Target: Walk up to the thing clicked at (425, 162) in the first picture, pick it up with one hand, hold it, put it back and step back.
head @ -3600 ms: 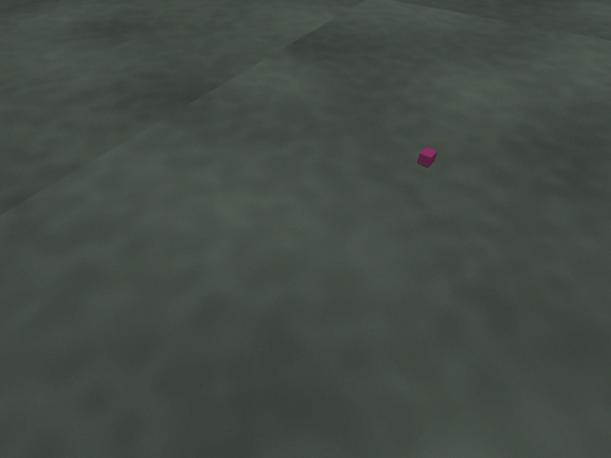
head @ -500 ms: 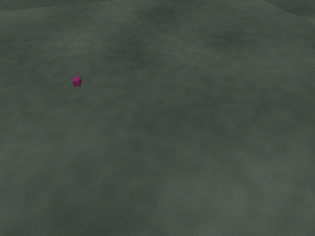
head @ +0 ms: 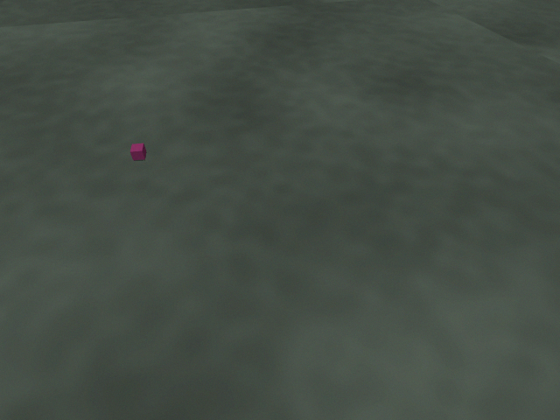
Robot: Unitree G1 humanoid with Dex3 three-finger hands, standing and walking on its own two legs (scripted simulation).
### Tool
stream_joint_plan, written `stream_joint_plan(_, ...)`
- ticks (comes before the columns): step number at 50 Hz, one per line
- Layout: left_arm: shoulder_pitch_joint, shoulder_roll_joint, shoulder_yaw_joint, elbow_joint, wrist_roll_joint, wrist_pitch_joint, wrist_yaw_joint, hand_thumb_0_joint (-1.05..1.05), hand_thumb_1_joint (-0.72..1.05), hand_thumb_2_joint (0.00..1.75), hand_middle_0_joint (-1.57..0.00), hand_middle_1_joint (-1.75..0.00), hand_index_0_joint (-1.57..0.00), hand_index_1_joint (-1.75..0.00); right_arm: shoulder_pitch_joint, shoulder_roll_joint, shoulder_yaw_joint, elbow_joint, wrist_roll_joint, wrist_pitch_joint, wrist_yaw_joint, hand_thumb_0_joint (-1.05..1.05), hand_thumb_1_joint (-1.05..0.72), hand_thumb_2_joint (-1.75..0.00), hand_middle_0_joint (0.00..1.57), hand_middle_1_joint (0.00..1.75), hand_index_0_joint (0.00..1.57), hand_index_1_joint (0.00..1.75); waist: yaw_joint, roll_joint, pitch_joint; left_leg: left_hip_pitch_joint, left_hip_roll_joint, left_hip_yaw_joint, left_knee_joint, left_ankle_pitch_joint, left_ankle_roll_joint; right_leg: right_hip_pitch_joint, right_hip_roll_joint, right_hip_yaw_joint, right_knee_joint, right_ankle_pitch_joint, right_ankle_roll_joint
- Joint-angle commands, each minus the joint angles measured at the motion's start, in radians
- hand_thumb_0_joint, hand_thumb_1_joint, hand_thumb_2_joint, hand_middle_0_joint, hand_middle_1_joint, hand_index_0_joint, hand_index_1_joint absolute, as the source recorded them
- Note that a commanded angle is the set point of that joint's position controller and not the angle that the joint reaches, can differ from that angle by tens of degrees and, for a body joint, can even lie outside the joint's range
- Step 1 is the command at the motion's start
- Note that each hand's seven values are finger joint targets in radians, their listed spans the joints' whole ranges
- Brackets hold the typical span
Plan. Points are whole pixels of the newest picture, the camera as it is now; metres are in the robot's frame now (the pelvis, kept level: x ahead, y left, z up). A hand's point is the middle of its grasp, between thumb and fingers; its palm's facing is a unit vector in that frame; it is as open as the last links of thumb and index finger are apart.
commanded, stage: stand
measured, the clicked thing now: (138, 151) +1.73 +0.86 -0.75
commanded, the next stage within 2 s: none
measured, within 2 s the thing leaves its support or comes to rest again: neither
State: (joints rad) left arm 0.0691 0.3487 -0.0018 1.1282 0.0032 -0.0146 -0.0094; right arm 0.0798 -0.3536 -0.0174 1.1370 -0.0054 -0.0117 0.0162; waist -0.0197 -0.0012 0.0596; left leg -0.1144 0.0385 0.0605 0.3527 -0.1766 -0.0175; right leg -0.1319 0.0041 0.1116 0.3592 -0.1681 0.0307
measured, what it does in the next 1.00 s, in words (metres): stands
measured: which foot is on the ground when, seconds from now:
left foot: down 0.00-1.00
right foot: down 0.00-1.00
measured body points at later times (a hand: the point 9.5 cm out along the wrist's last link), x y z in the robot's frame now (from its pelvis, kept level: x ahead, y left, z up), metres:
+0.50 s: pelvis +0.00 +0.00 +0.00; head +0.01 +0.00 +0.45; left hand +0.05 +0.31 -0.13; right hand +0.07 -0.30 -0.14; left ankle +0.01 +0.13 -0.75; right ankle +0.02 -0.14 -0.75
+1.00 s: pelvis +0.01 +0.00 +0.00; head +0.02 +0.00 +0.45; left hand +0.09 +0.31 -0.13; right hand +0.10 -0.30 -0.13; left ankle +0.01 +0.13 -0.75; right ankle +0.02 -0.14 -0.75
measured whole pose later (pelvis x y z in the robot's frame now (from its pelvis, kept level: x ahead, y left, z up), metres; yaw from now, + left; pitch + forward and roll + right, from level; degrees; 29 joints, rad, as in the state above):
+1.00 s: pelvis +0.01 +0.00 +0.00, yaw +2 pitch -3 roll +0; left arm 0.10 0.35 0.00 1.12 0.00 -0.01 -0.01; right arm 0.09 -0.35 -0.01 1.14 0.00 -0.01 0.01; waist -0.01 0.00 0.05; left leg -0.11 0.02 0.03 0.33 -0.18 -0.01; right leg -0.11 -0.01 0.08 0.33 -0.18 0.03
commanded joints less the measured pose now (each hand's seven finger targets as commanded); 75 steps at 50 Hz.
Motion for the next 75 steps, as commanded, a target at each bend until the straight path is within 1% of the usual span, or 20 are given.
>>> stream_joint_plan(1, -0.036, 0.210, 0.039, -0.046, 0.005, -0.019, 0.016, 0.00, 0.90, 0.90, -0.20, -0.30, -0.20, -0.30, -0.052, -0.217, -0.039, -0.058, -0.006, -0.020, -0.015, 0.00, -0.90, -0.90, 0.20, 0.30, 0.20, 0.30, 0.006, 0.023, -0.062, 0.023, 0.110, -0.107, -0.100, -0.028, 0.033, -0.041, -0.095, 0.056, -0.063, 0.089, -0.041)
stream_joint_plan(2, -0.031, 0.214, 0.038, -0.045, 0.004, -0.019, 0.015, 0.00, 0.90, 0.90, -0.20, -0.30, -0.20, -0.30, -0.048, -0.214, -0.038, -0.053, -0.005, -0.020, -0.013, 0.00, -0.90, -0.90, 0.20, 0.30, 0.20, 0.30, 0.008, 0.015, -0.046, 0.016, 0.108, -0.114, -0.112, -0.069, 0.030, -0.056, -0.093, 0.054, -0.070, 0.037, -0.042)
stream_joint_plan(4, -0.031, 0.209, 0.037, -0.046, 0.008, -0.019, 0.015, 0.00, 0.90, 0.90, -0.20, -0.30, -0.20, -0.30, -0.058, -0.222, -0.044, -0.056, -0.006, -0.018, -0.012, 0.00, -0.90, -0.90, 0.20, 0.30, 0.20, 0.30, 0.008, 0.017, -0.049, 0.013, 0.107, -0.116, -0.108, -0.099, 0.034, -0.061, -0.094, 0.056, -0.082, 0.020, -0.042)
stream_joint_plan(8, -0.030, 0.225, 0.040, -0.048, 0.008, -0.025, 0.015, 0.00, 0.90, 0.90, -0.20, -0.30, -0.20, -0.30, -0.042, -0.206, -0.041, -0.055, -0.006, -0.019, -0.010, 0.00, -0.90, -0.90, 0.20, 0.30, 0.20, 0.30, 0.000, -0.008, -0.070, 0.039, 0.102, -0.109, -0.091, -0.040, 0.033, -0.062, -0.106, 0.061, -0.084, 0.059, -0.043)
stream_joint_plan(11, -0.015, 0.217, 0.039, -0.047, 0.008, -0.023, 0.016, 0.00, 0.90, 0.90, -0.20, -0.30, -0.20, -0.30, -0.038, -0.214, -0.042, -0.051, -0.007, -0.017, -0.011, 0.00, -0.90, -0.90, 0.20, 0.30, 0.20, 0.30, 0.004, 0.003, -0.066, 0.024, 0.105, -0.119, -0.099, -0.050, 0.038, -0.050, -0.103, 0.052, -0.079, 0.065, -0.041)
stream_joint_plan(14, -0.008, 0.220, 0.037, -0.045, 0.007, -0.020, 0.015, 0.00, 0.90, 0.90, -0.20, -0.30, -0.20, -0.30, -0.035, -0.212, -0.043, -0.050, -0.006, -0.013, -0.011, 0.00, -0.90, -0.90, 0.20, 0.30, 0.20, 0.30, 0.001, -0.010, -0.042, 0.024, 0.100, -0.123, -0.096, -0.115, 0.036, -0.094, -0.099, 0.056, -0.098, -0.045, -0.044)
stream_joint_plan(16, -0.003, 0.220, 0.037, -0.048, 0.008, -0.020, 0.015, 0.00, 0.90, 0.90, -0.20, -0.30, -0.20, -0.30, -0.031, -0.213, -0.044, -0.047, -0.007, -0.011, -0.009, 0.00, -0.90, -0.90, 0.20, 0.30, 0.20, 0.30, 0.003, -0.003, -0.040, 0.017, 0.101, -0.127, -0.095, -0.122, 0.039, -0.095, -0.101, 0.058, -0.101, -0.052, -0.047)
stream_joint_plan(20, 0.014, 0.219, 0.038, -0.049, 0.008, -0.021, 0.015, 0.00, 0.90, 0.90, -0.20, -0.30, -0.20, -0.30, -0.036, -0.218, -0.045, -0.051, -0.006, -0.013, -0.010, 0.00, -0.90, -0.90, 0.20, 0.30, 0.20, 0.30, 0.008, -0.005, -0.060, 0.015, 0.103, -0.130, -0.097, -0.091, 0.042, -0.066, -0.102, 0.050, -0.080, 0.020, -0.047)
stream_joint_plan(24, 0.013, 0.216, 0.036, -0.054, 0.005, -0.023, 0.016, 0.00, 0.90, 0.90, -0.20, -0.30, -0.20, -0.30, -0.019, -0.213, -0.041, -0.049, -0.004, -0.016, -0.011, 0.00, -0.90, -0.90, 0.20, 0.30, 0.20, 0.30, 0.004, -0.007, -0.083, 0.032, 0.101, -0.117, -0.073, 0.032, 0.040, -0.042, -0.109, 0.044, -0.067, 0.108, -0.046)
stream_joint_plan(28, 0.017, 0.215, 0.034, -0.054, 0.004, -0.019, 0.017, 0.00, 0.90, 0.90, -0.20, -0.30, -0.20, -0.30, -0.024, -0.214, -0.039, -0.050, -0.003, -0.014, -0.012, 0.00, -0.90, -0.90, 0.20, 0.30, 0.20, 0.30, 0.008, -0.005, -0.062, 0.013, 0.098, -0.120, -0.080, -0.014, 0.040, -0.046, -0.108, 0.041, -0.074, 0.065, -0.044)
stream_joint_plan(30, 0.019, 0.216, 0.034, -0.055, 0.004, -0.020, 0.018, 0.00, 0.90, 0.90, -0.20, -0.30, -0.20, -0.30, -0.017, -0.213, -0.037, -0.049, -0.002, -0.014, -0.011, 0.00, -0.90, -0.90, 0.20, 0.30, 0.20, 0.30, 0.008, 0.000, -0.078, 0.027, 0.098, -0.120, -0.073, 0.026, 0.039, -0.035, -0.113, 0.041, -0.071, 0.083, -0.045)
stream_joint_plan(34, 0.016, 0.213, 0.034, -0.055, 0.006, -0.018, 0.018, 0.00, 0.90, 0.90, -0.20, -0.30, -0.20, -0.30, -0.022, -0.215, -0.036, -0.051, -0.003, -0.014, -0.012, 0.00, -0.90, -0.90, 0.20, 0.30, 0.20, 0.30, 0.010, -0.007, -0.065, 0.018, 0.099, -0.124, -0.079, 0.011, 0.039, -0.036, -0.111, 0.036, -0.074, 0.080, -0.044)
stream_joint_plan(41, 0.006, 0.214, 0.038, -0.062, 0.004, -0.018, 0.019, 0.00, 0.90, 0.90, -0.20, -0.30, -0.20, -0.30, -0.023, -0.213, -0.035, -0.058, -0.002, -0.020, -0.016, 0.00, -0.90, -0.90, 0.20, 0.30, 0.20, 0.30, 0.010, 0.004, -0.111, 0.050, 0.105, -0.116, -0.058, 0.163, 0.036, 0.015, -0.118, 0.023, -0.049, 0.201, -0.040)
stream_joint_plan(46, 0.002, 0.214, 0.039, -0.060, 0.002, -0.011, 0.018, 0.00, 0.90, 0.90, -0.20, -0.30, -0.20, -0.30, -0.020, -0.214, -0.032, -0.055, -0.003, -0.019, -0.018, 0.00, -0.90, -0.90, 0.20, 0.30, 0.20, 0.30, 0.013, 0.013, -0.072, 0.024, 0.102, -0.122, -0.083, 0.114, 0.031, 0.003, -0.112, 0.020, -0.058, 0.133, -0.041)
stream_joint_plan(58, 0.009, 0.219, 0.039, -0.063, 0.007, -0.015, 0.020, 0.00, 0.90, 0.90, -0.20, -0.30, -0.20, -0.30, -0.032, -0.214, -0.036, -0.066, -0.001, -0.017, -0.018, 0.00, -0.90, -0.90, 0.20, 0.30, 0.20, 0.30, 0.012, -0.005, -0.095, 0.076, 0.102, -0.115, -0.064, 0.140, 0.036, -0.013, -0.118, 0.015, -0.069, 0.166, -0.041)
stream_joint_plan(60, -0.001, 0.216, 0.037, -0.063, 0.006, -0.015, 0.020, 0.00, 0.90, 0.90, -0.20, -0.30, -0.20, -0.30, -0.025, -0.208, -0.033, -0.065, -0.001, -0.016, -0.017, 0.00, -0.90, -0.90, 0.20, 0.30, 0.20, 0.30, 0.007, -0.007, -0.068, 0.043, 0.099, -0.118, -0.073, 0.099, 0.033, -0.016, -0.116, 0.017, -0.078, 0.133, -0.040)
stream_joint_plan(61, 0.002, 0.217, 0.038, -0.066, 0.007, -0.016, 0.020, 0.00, 0.90, 0.90, -0.20, -0.30, -0.20, -0.30, -0.031, -0.214, -0.036, -0.067, -0.002, -0.014, -0.017, 0.00, -0.90, -0.90, 0.20, 0.30, 0.20, 0.30, 0.011, -0.004, -0.087, 0.063, 0.101, -0.114, -0.062, 0.111, 0.038, -0.008, -0.122, 0.019, -0.076, 0.152, -0.042)
stream_joint_plan(64, 0.004, 0.218, 0.038, -0.061, 0.006, -0.014, 0.021, 0.00, 0.90, 0.90, -0.20, -0.30, -0.20, -0.30, -0.031, -0.217, -0.039, -0.063, -0.001, -0.011, -0.017, 0.00, -0.90, -0.90, 0.20, 0.30, 0.20, 0.30, 0.007, -0.009, -0.055, 0.049, 0.095, -0.120, -0.074, 0.037, 0.034, -0.043, -0.113, 0.024, -0.091, 0.074, -0.045)
stream_joint_plan(66, 0.007, 0.220, 0.039, -0.065, 0.009, -0.015, 0.020, 0.00, 0.90, 0.90, -0.20, -0.30, -0.20, -0.30, -0.024, -0.214, -0.039, -0.064, -0.002, -0.011, -0.015, 0.00, -0.90, -0.90, 0.20, 0.30, 0.20, 0.30, 0.007, 0.000, -0.071, 0.038, 0.096, -0.117, -0.073, 0.054, 0.038, -0.014, -0.119, 0.025, -0.087, 0.113, -0.047)
stream_joint_plan(75, 0.012, 0.218, 0.040, -0.065, 0.004, -0.018, 0.020, 0.00, 0.90, 0.90, -0.20, -0.30, -0.20, -0.30, -0.019, -0.210, -0.034, -0.065, -0.002, -0.014, -0.016, 0.00, -0.90, -0.90, 0.20, 0.30, 0.20, 0.30, 0.010, 0.004, -0.085, 0.040, 0.097, -0.120, -0.064, 0.118, 0.039, 0.010, -0.120, 0.020, -0.072, 0.160, -0.046)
